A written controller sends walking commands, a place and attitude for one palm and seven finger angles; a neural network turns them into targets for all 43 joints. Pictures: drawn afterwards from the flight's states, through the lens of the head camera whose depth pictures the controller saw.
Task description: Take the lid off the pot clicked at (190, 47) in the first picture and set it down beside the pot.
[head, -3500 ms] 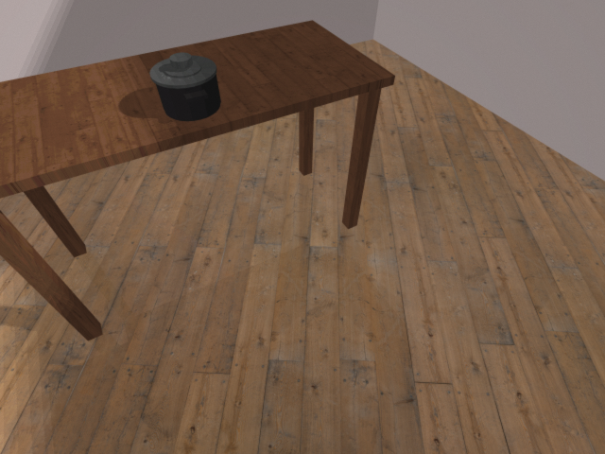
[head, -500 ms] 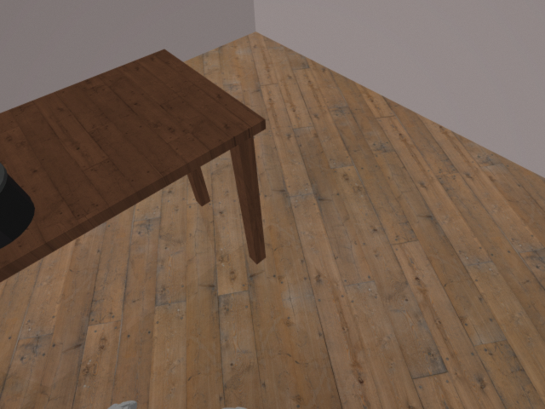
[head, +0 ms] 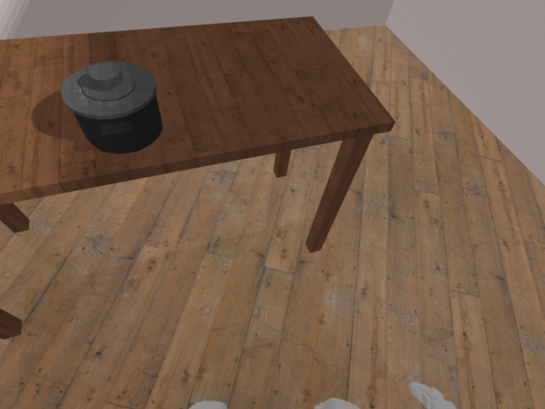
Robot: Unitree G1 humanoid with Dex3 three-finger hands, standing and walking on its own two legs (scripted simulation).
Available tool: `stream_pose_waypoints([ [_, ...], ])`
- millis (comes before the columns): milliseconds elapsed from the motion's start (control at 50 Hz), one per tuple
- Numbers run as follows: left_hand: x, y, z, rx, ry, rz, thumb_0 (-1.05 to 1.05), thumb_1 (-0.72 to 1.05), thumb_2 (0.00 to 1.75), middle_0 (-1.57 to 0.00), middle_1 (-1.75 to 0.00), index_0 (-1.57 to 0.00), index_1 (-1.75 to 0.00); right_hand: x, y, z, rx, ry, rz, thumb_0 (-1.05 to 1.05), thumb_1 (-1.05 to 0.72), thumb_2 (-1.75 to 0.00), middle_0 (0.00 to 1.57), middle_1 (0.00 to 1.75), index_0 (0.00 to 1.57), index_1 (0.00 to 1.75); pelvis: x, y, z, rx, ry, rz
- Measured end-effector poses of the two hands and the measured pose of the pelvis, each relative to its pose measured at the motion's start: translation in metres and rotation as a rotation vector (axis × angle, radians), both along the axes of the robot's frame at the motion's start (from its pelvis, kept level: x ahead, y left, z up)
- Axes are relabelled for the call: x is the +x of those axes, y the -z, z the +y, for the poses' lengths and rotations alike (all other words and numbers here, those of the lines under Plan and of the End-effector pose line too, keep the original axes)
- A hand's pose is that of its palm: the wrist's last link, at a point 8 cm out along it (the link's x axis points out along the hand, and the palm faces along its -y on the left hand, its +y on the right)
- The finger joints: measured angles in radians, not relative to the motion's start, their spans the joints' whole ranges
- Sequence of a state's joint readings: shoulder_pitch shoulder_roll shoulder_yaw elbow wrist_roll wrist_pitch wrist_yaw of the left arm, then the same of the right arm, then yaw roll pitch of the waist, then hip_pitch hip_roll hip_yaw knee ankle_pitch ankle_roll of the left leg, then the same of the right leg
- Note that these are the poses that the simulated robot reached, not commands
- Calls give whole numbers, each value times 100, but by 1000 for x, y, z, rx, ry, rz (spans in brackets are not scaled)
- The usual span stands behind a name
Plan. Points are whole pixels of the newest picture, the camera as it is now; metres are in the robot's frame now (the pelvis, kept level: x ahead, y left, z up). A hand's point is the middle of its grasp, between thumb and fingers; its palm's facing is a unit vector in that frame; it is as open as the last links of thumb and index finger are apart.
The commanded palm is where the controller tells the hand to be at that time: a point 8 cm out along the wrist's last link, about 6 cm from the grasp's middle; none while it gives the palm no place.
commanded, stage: turn to face it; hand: left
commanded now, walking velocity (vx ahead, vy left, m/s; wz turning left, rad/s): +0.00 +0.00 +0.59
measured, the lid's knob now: (106, 75) +0.61 +0.37 +0.08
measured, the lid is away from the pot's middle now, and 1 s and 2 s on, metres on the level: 0.00 0.00 0.00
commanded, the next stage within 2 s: take the last steps up to it in 0.56 s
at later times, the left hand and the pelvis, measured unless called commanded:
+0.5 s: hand out of the picture +0.11 +0.20 -0.13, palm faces +0.21 -0.93 -0.29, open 7.4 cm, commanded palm none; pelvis +0.01 -0.03 +0.00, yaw +12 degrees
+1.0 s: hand out of the picture -0.12 +0.17 -0.17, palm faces +0.45 -0.87 -0.20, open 7.4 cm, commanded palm none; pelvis +0.01 +0.01 +0.01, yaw +21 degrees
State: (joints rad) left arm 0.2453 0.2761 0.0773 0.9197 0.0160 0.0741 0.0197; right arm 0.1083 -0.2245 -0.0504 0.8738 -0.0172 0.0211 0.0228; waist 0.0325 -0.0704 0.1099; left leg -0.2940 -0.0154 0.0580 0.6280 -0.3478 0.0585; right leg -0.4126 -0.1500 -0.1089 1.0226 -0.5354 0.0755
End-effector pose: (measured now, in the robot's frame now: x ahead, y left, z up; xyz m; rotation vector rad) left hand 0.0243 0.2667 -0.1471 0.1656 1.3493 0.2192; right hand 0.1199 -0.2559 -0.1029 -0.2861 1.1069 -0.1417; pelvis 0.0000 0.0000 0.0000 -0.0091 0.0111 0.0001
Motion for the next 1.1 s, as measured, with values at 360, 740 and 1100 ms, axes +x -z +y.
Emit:
stream_pose_waypoints([
  [360,64,-42,6,48,-59,-232,1,90,90,-20,-30,-20,-30,-38,12,13,38,-32,161,0,-90,-90,21,30,20,30,10,-15,1,1,-171,-4],
  [740,-39,-49,-61,66,-252,-145,1,90,90,-21,-30,-20,-30,8,29,-10,89,-190,184,0,-91,-90,20,30,20,30,7,-17,-40,53,-318,-26],
  [1100,-138,-13,-36,-113,-420,137,1,91,90,-20,-30,-20,-30,33,3,84,30,-298,110,0,-92,-90,20,30,20,30,32,-17,30,-9,-369,-16],
])
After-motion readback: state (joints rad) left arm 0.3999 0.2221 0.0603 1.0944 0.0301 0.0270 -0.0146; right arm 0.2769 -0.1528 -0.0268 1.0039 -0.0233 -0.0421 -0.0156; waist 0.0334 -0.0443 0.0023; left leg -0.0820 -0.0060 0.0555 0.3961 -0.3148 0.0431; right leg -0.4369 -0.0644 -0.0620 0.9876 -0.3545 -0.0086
